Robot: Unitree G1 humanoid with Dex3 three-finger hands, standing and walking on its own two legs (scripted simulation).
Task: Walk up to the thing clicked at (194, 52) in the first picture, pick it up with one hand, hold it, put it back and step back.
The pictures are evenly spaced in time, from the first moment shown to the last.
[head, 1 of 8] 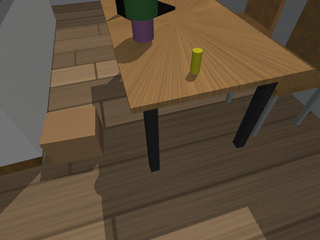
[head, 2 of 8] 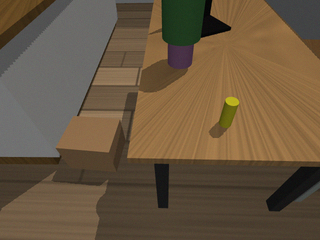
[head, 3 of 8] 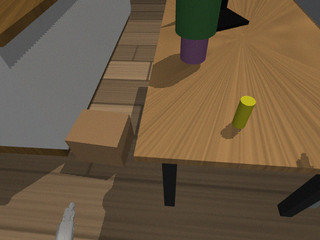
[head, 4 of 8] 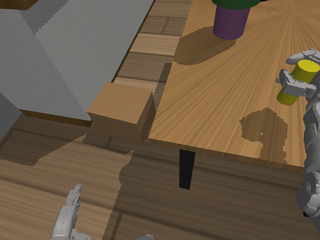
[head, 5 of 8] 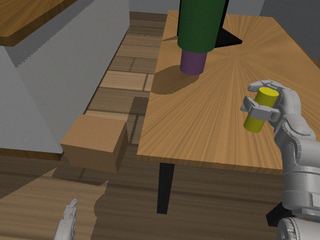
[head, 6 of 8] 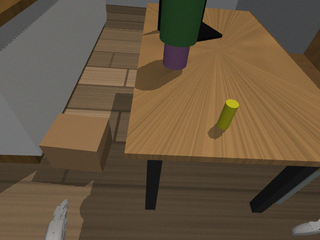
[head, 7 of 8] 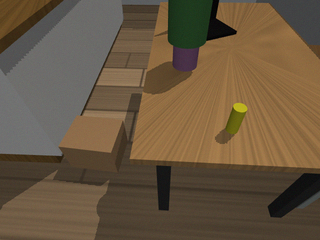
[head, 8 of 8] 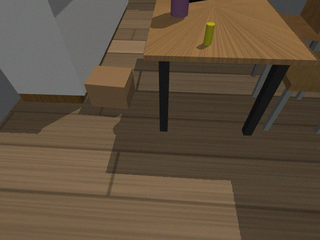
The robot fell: no
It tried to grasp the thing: yes
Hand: right
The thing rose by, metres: 0.24
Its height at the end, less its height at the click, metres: +0.00
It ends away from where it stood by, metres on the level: 0.01
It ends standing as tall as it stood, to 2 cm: yes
